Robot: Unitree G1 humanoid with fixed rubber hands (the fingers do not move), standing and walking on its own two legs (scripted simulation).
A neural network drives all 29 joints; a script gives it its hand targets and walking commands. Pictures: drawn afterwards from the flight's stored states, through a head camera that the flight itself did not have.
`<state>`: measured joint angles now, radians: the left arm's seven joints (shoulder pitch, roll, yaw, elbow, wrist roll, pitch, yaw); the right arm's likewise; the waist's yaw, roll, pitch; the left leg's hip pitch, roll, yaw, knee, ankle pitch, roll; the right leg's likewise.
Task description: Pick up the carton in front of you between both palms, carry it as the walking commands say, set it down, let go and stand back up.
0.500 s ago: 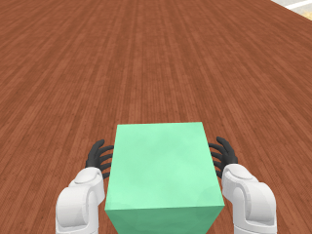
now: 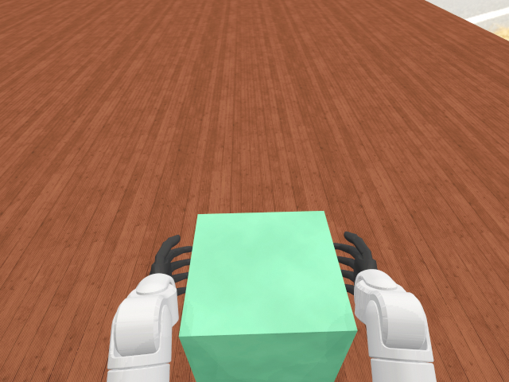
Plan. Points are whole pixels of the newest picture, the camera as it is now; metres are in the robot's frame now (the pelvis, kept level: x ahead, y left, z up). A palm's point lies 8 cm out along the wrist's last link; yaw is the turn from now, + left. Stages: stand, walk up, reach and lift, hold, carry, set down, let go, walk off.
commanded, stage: carry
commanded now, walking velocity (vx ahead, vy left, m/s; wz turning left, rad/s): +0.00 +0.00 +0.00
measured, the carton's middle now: (263, 307) +0.25 +0.00 -0.02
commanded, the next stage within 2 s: none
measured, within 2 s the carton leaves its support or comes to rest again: neither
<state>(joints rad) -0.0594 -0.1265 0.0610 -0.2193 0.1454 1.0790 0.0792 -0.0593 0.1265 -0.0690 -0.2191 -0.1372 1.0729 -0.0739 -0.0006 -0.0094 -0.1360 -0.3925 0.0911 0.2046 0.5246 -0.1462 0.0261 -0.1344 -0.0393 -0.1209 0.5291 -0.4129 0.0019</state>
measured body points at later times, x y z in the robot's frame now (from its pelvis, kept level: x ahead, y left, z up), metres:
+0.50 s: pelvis -0.02 +0.00 +0.00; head -0.03 +0.00 +0.45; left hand +0.29 +0.15 +0.02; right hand +0.29 -0.16 +0.03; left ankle +0.08 +0.11 -0.73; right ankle -0.08 -0.11 -0.73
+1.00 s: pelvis +0.10 +0.01 +0.02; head +0.11 +0.01 +0.47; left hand +0.40 +0.15 +0.05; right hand +0.39 -0.16 +0.04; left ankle +0.08 +0.11 -0.73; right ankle +0.11 -0.12 -0.70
